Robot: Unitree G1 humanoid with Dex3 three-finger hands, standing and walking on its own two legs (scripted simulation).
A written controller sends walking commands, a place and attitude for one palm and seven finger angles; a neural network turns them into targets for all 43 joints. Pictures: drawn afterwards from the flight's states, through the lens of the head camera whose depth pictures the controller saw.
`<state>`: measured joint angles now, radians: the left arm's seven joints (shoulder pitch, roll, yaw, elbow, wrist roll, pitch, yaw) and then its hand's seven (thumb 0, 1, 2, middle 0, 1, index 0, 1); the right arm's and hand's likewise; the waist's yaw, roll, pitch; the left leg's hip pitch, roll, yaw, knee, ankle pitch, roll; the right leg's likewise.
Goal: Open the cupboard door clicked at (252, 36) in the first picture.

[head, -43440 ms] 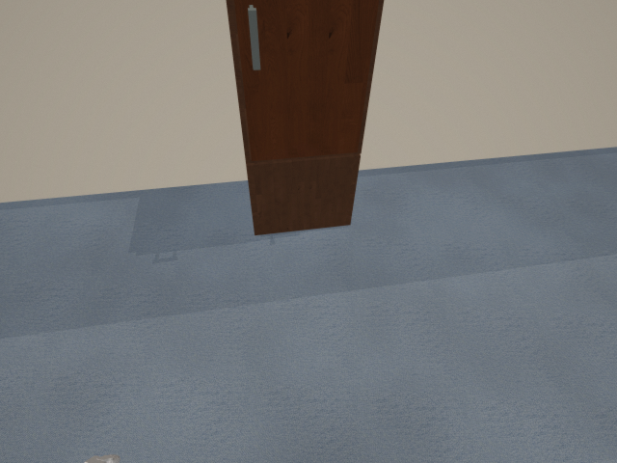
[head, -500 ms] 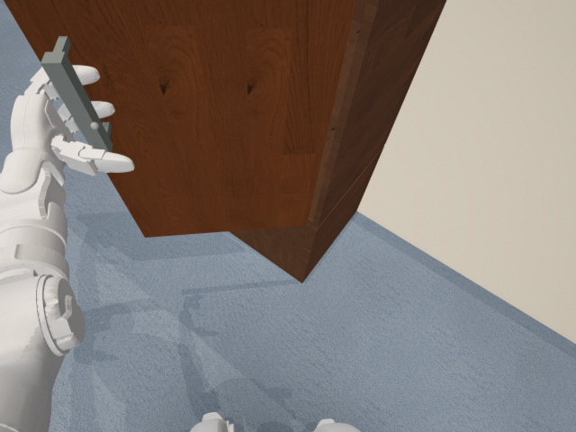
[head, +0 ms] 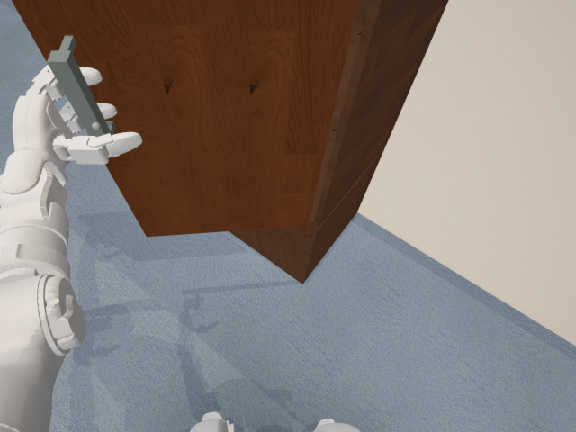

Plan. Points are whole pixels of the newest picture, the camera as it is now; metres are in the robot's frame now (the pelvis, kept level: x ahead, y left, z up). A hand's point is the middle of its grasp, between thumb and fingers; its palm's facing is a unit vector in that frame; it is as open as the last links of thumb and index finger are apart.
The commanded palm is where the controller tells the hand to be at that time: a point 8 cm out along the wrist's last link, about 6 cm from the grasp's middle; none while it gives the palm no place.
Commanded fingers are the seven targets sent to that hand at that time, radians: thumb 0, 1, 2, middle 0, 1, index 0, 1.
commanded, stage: close the thumb around the handle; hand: left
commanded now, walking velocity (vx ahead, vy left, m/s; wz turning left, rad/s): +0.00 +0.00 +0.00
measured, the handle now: (89, 99) +0.55 +0.24 +0.12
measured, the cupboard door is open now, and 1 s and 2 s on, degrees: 43 58 86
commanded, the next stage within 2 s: pull the door open along its arc in 0.40 s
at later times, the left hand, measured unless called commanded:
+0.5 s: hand (99, 127) +0.49 +0.21 +0.13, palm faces +0.08 -1.00 +0.00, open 5.8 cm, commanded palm +0.47 +0.26 +0.12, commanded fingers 0.00 0.90 0.90 -0.40 -1.35 -0.40 -1.35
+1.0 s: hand (106, 177) +0.41 +0.19 +0.13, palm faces +0.10 -0.99 +0.06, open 6.3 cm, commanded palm +0.35 +0.24 +0.12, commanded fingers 0.00 0.90 0.90 -0.40 -1.35 -0.40 -1.35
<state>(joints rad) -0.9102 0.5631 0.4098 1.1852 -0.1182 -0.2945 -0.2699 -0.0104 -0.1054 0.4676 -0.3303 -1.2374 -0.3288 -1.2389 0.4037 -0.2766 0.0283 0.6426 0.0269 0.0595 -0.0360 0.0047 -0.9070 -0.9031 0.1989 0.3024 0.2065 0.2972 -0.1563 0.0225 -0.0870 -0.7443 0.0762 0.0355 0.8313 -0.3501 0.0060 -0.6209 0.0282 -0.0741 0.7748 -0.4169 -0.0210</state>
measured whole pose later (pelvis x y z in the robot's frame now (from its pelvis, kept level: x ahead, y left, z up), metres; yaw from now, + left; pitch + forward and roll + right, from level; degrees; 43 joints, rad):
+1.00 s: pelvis +0.01 +0.00 +0.01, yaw -1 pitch +9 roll -1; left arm -0.38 0.28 0.31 0.55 -0.25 -0.19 -0.15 0.01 0.69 0.75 -0.35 -1.33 -0.31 -1.30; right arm 0.34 -0.26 0.00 0.58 0.05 0.04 -0.02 0.01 -0.91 -0.90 0.20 0.30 0.20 0.30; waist -0.05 0.04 -0.12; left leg -0.55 0.07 0.08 0.73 -0.34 0.00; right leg -0.45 0.02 -0.03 0.70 -0.41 -0.02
